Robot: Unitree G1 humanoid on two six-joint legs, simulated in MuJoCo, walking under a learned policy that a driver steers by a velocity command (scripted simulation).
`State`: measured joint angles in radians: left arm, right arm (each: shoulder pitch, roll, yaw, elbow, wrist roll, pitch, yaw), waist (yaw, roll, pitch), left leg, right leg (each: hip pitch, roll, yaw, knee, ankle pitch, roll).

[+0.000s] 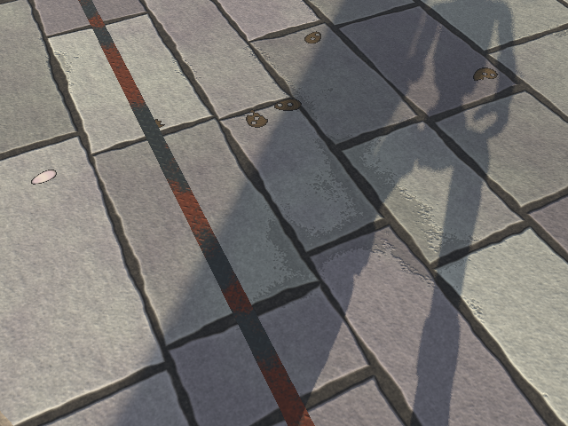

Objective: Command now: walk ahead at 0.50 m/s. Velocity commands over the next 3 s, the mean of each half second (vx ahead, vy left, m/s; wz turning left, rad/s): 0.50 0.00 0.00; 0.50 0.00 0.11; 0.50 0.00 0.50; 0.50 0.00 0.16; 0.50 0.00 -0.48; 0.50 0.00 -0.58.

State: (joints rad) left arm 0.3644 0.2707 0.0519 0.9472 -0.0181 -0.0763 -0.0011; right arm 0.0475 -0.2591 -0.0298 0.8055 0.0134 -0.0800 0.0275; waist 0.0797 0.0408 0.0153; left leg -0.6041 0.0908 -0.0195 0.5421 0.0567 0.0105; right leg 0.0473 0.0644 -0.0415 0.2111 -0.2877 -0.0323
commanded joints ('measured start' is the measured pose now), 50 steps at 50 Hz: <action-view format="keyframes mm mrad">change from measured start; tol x32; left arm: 1 16 183 42 -22 -3 12 10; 26 -442 70 -2 -202 0 -20 -36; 32 75 306 84 -58 14 -14 -26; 50 -58 147 32 -17 21 -30 11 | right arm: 1 -65 -108 -24 -86 4 -22 14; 5 412 -329 -103 44 -13 -13 0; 32 446 -1 -4 81 -18 7 -31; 50 -21 -48 -28 -46 6 10 -3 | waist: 1 -41 -103 42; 6 -193 185 -382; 25 -152 20 66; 32 -4 -340 -363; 50 -4 -73 63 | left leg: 1 21 -19 8 -41 -102 37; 3 334 -78 62 -71 -121 86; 6 1005 295 -710 -236 -421 310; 13 466 140 -197 -390 -35 229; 30 635 107 4 -38 366 112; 32 24 -151 41 614 -512 6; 34 -171 -68 -90 765 -566 38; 50 -64 9 -4 102 68 15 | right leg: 1 25 -329 138 29 419 -141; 3 -10 -259 80 293 695 -100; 5 -619 -5 19 951 -96 7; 7 -813 -81 158 1109 -213 -20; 27 -664 -141 60 295 280 -13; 30 -284 -71 -4 266 232 -72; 32 349 -445 659 188 40 -304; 39 -185 -299 284 -48 231 -201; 50 -88 -286 -36 -118 352 -136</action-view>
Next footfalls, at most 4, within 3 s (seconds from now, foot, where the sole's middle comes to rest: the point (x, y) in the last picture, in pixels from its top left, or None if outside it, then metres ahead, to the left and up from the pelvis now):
0.08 left None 0.23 0.13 -0.77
0.62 right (365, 411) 0.52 -0.11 -0.77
1.18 left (270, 295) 0.82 0.13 -0.77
1.64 right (316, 204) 1.15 0.03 -0.77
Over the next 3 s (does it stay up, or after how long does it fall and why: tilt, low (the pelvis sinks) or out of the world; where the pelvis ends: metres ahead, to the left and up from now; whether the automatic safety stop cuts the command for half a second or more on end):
stays up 1.61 0.21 0.00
